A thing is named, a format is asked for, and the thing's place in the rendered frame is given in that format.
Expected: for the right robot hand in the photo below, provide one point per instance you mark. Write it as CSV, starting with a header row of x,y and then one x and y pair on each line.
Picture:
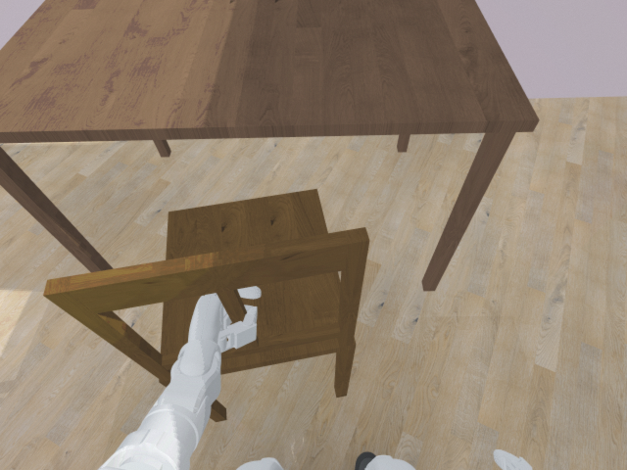
x,y
508,461

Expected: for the chair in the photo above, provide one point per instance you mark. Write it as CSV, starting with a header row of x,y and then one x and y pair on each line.
x,y
278,243

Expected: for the robot right shin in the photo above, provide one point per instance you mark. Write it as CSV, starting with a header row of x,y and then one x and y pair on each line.
x,y
378,457

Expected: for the table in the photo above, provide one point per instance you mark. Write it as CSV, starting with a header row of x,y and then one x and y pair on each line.
x,y
125,70

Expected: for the robot left forearm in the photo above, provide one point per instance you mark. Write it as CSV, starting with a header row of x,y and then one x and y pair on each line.
x,y
173,427

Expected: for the left robot hand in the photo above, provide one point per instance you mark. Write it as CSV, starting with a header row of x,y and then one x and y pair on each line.
x,y
210,317

